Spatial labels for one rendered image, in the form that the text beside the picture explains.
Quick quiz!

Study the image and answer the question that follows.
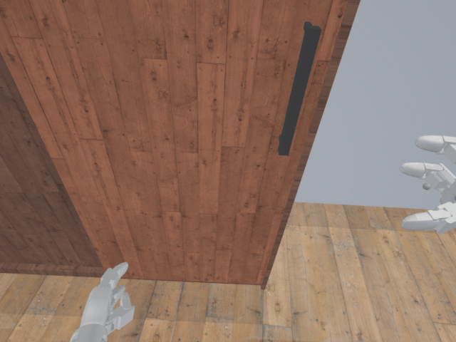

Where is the wardrobe door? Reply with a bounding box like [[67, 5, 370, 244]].
[[0, 52, 103, 267], [0, 0, 348, 284]]

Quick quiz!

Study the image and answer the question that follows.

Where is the handle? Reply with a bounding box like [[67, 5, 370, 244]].
[[278, 22, 321, 156]]

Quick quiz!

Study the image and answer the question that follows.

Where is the robot left hand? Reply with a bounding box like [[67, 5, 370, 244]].
[[80, 262, 135, 334]]

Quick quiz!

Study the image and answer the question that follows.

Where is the robot right hand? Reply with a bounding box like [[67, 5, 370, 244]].
[[399, 135, 456, 234]]

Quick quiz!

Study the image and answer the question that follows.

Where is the left robot forearm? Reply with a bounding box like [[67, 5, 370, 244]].
[[70, 323, 108, 342]]

